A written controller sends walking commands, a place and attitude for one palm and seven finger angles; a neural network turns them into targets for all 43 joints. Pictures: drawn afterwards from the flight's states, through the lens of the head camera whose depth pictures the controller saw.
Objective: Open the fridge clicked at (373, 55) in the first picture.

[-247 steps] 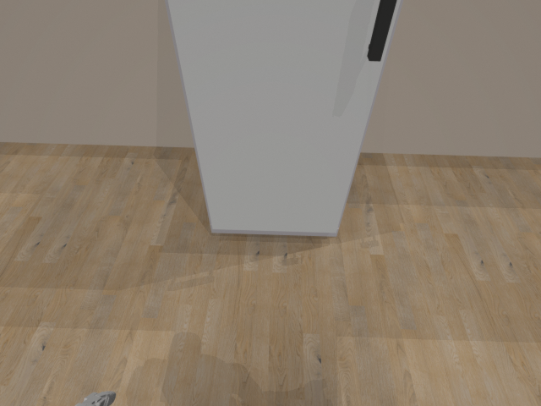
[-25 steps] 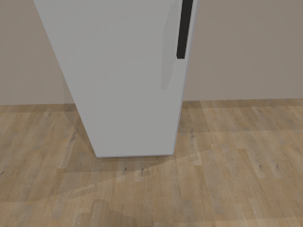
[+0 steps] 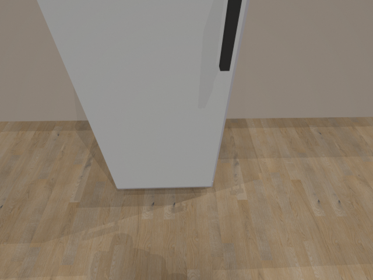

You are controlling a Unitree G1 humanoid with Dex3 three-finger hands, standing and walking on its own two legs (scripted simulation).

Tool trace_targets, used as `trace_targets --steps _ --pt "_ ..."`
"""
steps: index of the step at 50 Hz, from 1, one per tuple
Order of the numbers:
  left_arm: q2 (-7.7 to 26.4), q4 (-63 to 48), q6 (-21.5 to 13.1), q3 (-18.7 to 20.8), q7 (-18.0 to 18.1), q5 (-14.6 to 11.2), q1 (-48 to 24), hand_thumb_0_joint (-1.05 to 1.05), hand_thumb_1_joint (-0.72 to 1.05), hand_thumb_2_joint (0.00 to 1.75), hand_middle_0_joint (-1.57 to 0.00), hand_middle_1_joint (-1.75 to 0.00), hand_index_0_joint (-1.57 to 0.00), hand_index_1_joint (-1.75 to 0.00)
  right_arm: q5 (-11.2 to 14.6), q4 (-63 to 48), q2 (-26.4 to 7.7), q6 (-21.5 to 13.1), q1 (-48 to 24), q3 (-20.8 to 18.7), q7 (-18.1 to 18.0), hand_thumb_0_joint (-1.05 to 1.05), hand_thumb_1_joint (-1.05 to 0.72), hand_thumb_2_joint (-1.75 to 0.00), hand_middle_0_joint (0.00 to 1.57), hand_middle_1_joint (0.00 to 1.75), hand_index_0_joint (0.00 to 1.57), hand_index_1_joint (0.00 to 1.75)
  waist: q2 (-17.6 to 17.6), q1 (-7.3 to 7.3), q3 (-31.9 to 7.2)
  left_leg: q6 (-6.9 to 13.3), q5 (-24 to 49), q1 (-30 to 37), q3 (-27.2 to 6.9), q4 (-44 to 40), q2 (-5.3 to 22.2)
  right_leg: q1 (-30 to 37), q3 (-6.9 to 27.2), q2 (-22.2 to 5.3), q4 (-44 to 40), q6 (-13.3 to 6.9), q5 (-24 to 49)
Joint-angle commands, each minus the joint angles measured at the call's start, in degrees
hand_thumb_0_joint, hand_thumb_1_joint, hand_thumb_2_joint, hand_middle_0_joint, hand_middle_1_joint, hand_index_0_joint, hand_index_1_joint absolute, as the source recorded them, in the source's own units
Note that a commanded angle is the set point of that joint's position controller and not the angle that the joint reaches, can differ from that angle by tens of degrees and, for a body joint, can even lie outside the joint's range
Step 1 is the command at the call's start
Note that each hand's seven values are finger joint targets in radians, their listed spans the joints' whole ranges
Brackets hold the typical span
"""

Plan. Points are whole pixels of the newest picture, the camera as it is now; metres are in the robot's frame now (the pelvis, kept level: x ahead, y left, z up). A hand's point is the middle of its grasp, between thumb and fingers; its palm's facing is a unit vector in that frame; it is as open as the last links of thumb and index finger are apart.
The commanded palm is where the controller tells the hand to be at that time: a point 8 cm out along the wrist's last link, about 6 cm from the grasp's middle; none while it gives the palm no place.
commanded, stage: look again from close up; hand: right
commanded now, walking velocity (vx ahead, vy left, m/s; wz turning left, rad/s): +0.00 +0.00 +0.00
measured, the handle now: (230, 14) +0.70 -0.07 +0.26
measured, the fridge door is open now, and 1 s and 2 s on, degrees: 0 0 0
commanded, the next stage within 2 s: shuffle to correct the standing spot in 0.80 s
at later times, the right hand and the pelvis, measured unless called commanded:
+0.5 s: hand out of the picture +0.05 -0.15 -0.17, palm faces +0.03 +0.98 -0.21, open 7.3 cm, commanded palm none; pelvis +0.03 +0.02 +0.00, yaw +0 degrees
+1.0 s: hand out of the picture +0.03 -0.13 -0.17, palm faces +0.04 +0.98 -0.19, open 7.4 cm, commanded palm none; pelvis +0.04 +0.04 +0.00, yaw +0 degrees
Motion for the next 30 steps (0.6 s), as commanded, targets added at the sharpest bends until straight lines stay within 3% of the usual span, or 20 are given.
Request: trace_targets --steps 1,6,20,30 --pt "5.31 -0.49 -1.23 0.65 0.74 -0.08 3.86 0.0 0.9 0.9 -0.2 -0.3 -0.2 -0.3 0.21 -1.74 -5.17 -1.53 1.98 -0.69 -0.51 0.0 -0.9 -0.9 0.2 0.3 0.2 0.3 0.37 0.95 1.78 2.39 2.24 1.32 -6.97 -5.82 5.58 -2.35 6.97 -7.36 -6.35 0.49 1.42" --pt "5.7 0.59 -1.6 0.42 1.02 -0.15 3.35 0.0 0.9 0.9 -0.2 -0.3 -0.2 -0.3 0.35 -1.0 -5.47 -1.72 1.93 -0.56 -0.71 0.0 -0.9 -0.9 0.2 0.3 0.2 0.3 0.01 0.7 -0.21 2.21 10.32 4.39 -5.86 -4.35 5.89 -0.31 6.4 -7.94 -5.91 0.75 9.17" --pt "5.8 1.93 -1.09 0.1 1.15 -0.02 2.62 0.0 0.9 0.9 -0.2 -0.3 -0.2 -0.3 0.56 -1.05 -6.72 -1.41 0.52 -0.55 -0.9 0.0 -0.9 -0.9 0.2 0.3 0.2 0.3 -0.77 0.27 1.46 2.34 11.11 5.49 -5.58 -5.14 5.91 -0.05 5.96 -8.14 -6.42 1.23 9.14" --pt "5.6 2.51 -1.05 0.1 1.21 0.04 3.25 0.0 0.9 0.9 -0.2 -0.3 -0.2 -0.3 0.63 -1.22 -7.09 -1.6 0.36 -0.8 -0.99 0.0 -0.9 -0.9 0.2 0.3 0.2 0.3 0.26 0.22 0.63 2.63 12.82 6.75 -5.73 -5.48 6.09 0.43 5.71 -7.99 -6.2 1.46 9.13"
